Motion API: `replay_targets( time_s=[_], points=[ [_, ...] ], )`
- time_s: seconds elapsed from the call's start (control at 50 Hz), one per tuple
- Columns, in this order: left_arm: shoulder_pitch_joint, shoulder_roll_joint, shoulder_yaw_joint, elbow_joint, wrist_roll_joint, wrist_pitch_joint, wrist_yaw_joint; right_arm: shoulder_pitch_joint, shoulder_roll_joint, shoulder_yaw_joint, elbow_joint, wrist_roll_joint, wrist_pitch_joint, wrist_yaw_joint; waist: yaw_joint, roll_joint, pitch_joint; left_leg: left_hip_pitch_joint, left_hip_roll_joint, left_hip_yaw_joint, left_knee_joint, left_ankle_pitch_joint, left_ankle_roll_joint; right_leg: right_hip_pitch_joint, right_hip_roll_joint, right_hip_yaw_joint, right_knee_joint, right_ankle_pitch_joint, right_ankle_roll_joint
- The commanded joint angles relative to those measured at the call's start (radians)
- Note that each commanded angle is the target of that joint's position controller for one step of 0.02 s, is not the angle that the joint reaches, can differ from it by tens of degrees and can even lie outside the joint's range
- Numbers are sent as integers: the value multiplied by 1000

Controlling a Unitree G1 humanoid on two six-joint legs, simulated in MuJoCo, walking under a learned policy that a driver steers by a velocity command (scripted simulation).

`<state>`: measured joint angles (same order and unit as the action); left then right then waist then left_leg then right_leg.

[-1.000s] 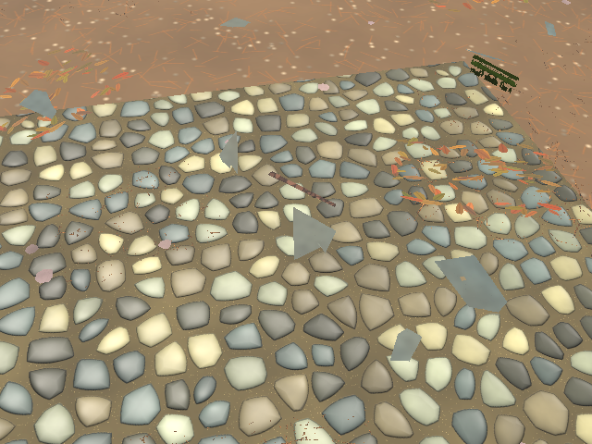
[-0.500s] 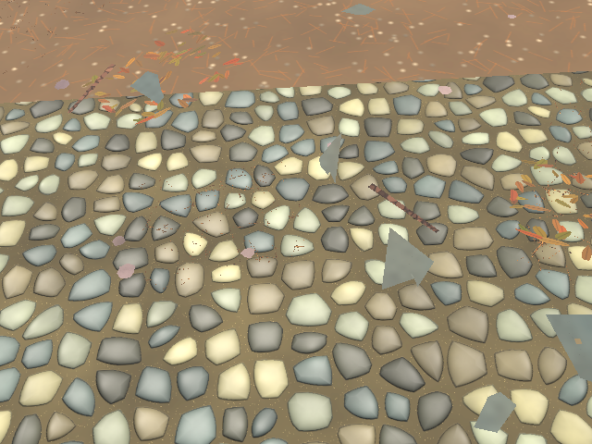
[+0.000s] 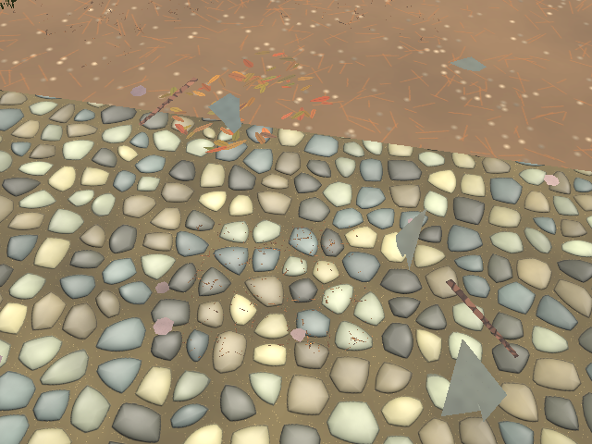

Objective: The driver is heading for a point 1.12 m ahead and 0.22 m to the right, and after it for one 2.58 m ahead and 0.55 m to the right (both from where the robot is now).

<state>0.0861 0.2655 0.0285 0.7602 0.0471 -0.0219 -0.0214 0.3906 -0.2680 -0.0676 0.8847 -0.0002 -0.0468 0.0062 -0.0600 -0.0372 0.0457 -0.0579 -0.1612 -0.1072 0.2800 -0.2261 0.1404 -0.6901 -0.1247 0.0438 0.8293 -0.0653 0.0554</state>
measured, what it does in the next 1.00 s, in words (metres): walks ahead, turning right: right foot, then left foot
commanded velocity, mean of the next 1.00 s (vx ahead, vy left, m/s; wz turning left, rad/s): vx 0.33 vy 0.00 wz -0.26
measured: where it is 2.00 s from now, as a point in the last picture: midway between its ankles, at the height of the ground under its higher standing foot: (393, 284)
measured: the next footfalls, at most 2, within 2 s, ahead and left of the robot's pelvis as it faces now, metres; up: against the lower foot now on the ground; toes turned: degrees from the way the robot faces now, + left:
right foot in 0.20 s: +0.30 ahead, -0.12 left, +0.00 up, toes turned +2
left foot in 0.72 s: +0.37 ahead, +0.06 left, +0.00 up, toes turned -15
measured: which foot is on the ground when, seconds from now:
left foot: down 0.00-0.20, up 0.22-0.70, down 0.72-1.00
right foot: up 0.00-0.18, down 0.20-0.72, up 0.74-1.00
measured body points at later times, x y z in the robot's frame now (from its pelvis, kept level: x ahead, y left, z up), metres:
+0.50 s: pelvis +0.23 -0.06 +0.00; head +0.28 -0.07 +0.45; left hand +0.26 +0.21 -0.13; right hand +0.37 -0.31 -0.13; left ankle +0.30 +0.09 -0.68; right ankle +0.26 -0.13 -0.74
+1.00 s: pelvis +0.37 -0.04 +0.00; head +0.39 -0.02 +0.45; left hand +0.60 +0.16 -0.12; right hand +0.30 -0.31 -0.11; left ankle +0.33 +0.07 -0.74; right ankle +0.38 -0.20 -0.67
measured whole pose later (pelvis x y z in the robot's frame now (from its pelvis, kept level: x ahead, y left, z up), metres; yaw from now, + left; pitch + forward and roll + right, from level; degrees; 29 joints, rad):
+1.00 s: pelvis +0.37 -0.04 +0.00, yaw -21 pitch +2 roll +0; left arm 0.18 0.31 0.08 0.77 0.04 0.02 -0.07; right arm 0.37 -0.26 -0.04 0.85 -0.02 -0.08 -0.01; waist -0.04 -0.06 0.00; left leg -0.02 -0.01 0.10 0.23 -0.24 0.03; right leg -0.64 -0.02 0.05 1.02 -0.19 0.01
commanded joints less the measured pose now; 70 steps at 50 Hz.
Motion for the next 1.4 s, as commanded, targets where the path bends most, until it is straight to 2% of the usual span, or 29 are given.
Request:
replay_targets(
  time_s=[0.02, 0.1, 0.14, 0.18, 0.2, 0.22, 0.24, 0.26, 0.3, 0.42, 0.54, 0.6, 0.64, 0.7, 0.72, 0.74, 0.76, 0.78, 0.84, 1.0, 1.1, 1.18, 1.2, 1.22, 1.24, 1.26, 1.3, 1.34, 1.4],
  points=[
    [-124, 58, 5, -93, -5, -17, -8, 86, -133, -26, -27, -3, -13, -11, -32, 95, 3, 47, 252, -173, -50, 433, 72, -18, 50, -55, -108, 81, -11],
    [-179, 65, -1, -124, -13, -34, -14, 114, -141, -19, -11, -17, -18, -25, -38, 109, 15, 125, 300, -188, -13, 565, 62, 61, 88, -68, -239, 56, -65],
    [-66, 97, 11, -93, -15, -41, -6, 64, -164, -21, -17, -19, -24, -30, 27, 122, -11, 112, 306, -169, 62, 749, 27, 238, 129, -73, -299, -25, -106],
    [193, 139, 32, -15, -14, -59, 18, 35, -175, -20, -10, -19, -30, -23, 150, 90, -134, 73, 242, -99, 366, 867, -11, 542, 145, -78, -384, 6, -154],
    [349, 197, 44, 7, 6, -69, 35, 51, -119, -4, -35, -12, -36, -20, 192, 9, -261, -82, 185, -59, 637, 565, -34, 782, -55, 122, -358, 66, -200],
    [371, 290, 73, 28, 10, -59, 30, 238, -33, 8, -16, 32, -28, -20, 112, -254, -380, -381, -18, 34, 1003, -276, -93, 1013, -331, 589, -395, 357, -400],
    [320, 200, 59, 23, -37, -47, 16, 193, -120, -2, 1, -15, -23, -30, 98, -66, -317, -440, 32, -35, 1067, -283, -82, 914, -280, 639, -445, 428, -396],
    [212, 133, 41, 13, -49, -48, 12, 88, -111, -1, -18, -24, -23, -26, 67, -10, -172, -463, 86, -15, 1044, -200, -93, 782, -233, 452, -446, 514, -376],
    [177, 64, 20, 27, -48, -56, 9, -29, -98, 6, -51, -37, -17, -17, 62, 8, -90, -476, 146, 22, 947, -149, -110, 673, -125, 270, -476, 697, -324],
    [211, 142, 43, 65, -42, -44, 12, -64, -56, 24, -83, -33, 34, -14, 15, -33, -130, -399, 147, 77, 750, -106, -177, 539, -36, 160, -495, 801, -306],
    [265, 156, 60, 61, -37, 0, 20, -228, -68, 30, -131, -25, 61, -27, 65, -61, -127, -399, 154, 70, 604, -32, -183, 491, -14, 255, -511, 341, -270],
    [271, 158, 71, 51, -26, 21, 17, -323, -77, 33, -161, -27, 52, -19, 105, -82, -60, -421, 157, 54, 497, -71, -179, 465, -6, 376, -577, -246, -289],
    [271, 166, 80, 45, -17, 25, 15, -337, -75, 37, -172, -22, 33, -18, 113, -86, -28, -390, 141, 52, 406, -131, -169, 455, -8, 438, -569, -348, -297],
    [205, 160, 86, 24, -23, 26, 16, -198, -60, 40, -145, -12, -9, -32, 18, -40, -26, -97, 117, 58, 116, -90, -131, 312, 62, 444, -460, -390, -238],
    [200, 103, 73, 6, -33, 16, 17, -126, -119, 26, -131, -22, -23, -46, -4, 64, -53, 52, 251, -70, 23, -161, -99, 195, 130, 366, -328, -482, -186],
    [186, 22, 51, -40, -57, 4, 11, -67, -237, -1, -134, -36, -21, -56, -13, 283, -100, 181, 506, -426, -116, -422, -10, 16, 283, 141, -56, -543, -128],
    [176, 102, 62, -43, -21, 0, 13, -84, -262, -18, -123, -44, -12, -54, 7, 211, -30, 91, 586, -554, -150, -465, 55, -71, 231, 77, 88, -490, -121],
    [158, 139, 72, -37, -10, -2, 5, -110, -185, -3, -132, -36, -11, -49, 29, 121, 15, 42, 547, -481, -133, -440, 66, -64, 168, 93, 141, -409, -118],
    [181, 107, 70, -8, -5, 11, -24, -152, -101, 18, -140, -22, -28, -40, 54, 163, 31, 16, 403, -174, -154, -127, 5, -26, 127, 42, 207, -242, -70],
    [-13, 70, 49, -90, -9, 33, -58, -6, -110, 3, -77, -23, -45, -18, 6, 140, 28, 95, 392, 81, -131, 276, 4, -109, 90, -13, 146, -84, -38],
    [-145, 35, 22, -145, -6, 23, -70, 50, -123, 1, -35, -25, -44, -16, -22, 147, 57, 89, 406, 169, -104, 386, -6, 26, 101, -108, -124, -81, -89],
    [-21, 58, 29, -107, 3, 7, -40, 91, -157, 1, 22, -19, -27, -19, 56, 165, -24, 113, 421, 217, 133, 907, -16, 326, 201, -172, -272, -189, -185],
    [146, 75, 40, -50, 9, -7, -27, 85, -157, 5, 31, -8, -21, -20, 140, 138, -115, 49, 396, 246, 317, 912, -32, 552, 217, -165, -357, -116, -212],
    [318, 141, 60, -2, 30, -17, -9, 73, -124, 19, 7, 1, -24, -16, 212, 80, -235, -159, 361, 246, 566, 599, -48, 845, 54, 0, -370, -188, -250],
    [371, 251, 82, 4, 27, -20, 6, 131, 8, 49, -50, 20, -26, 5, 175, -195, -388, -528, 182, 242, 937, -282, -94, 1133, -317, 516, -434, -180, -365],
    [378, 247, 87, 0, -11, -14, 16, 44, -130, 7, -37, 6, -22, -10, 218, -40, -381, -557, 161, 45, 1047, -276, -73, 1027, -313, 573, -490, -74, -356],
    [229, 132, 52, 20, -17, -25, 18, -7, -89, 11, -45, 13, -31, -4, 119, -12, -115, -554, 234, 37, 951, -127, -60, 751, -210, 258, -549, 73, -280],
    [159, 58, 30, 26, -25, -43, 19, 44, -62, 10, -2, -18, -1, 1, 57, -49, -44, -467, 258, 54, 873, -79, -74, 605, -127, 104, -614, 88, -217],
    [192, 58, 30, 56, -30, -73, 20, 40, -25, 5, 7, -24, 27, 22, 33, -41, -15, -475, 248, 63, 856, -19, -82, 562, -109, 11, -673, 131, -208]
  ],
)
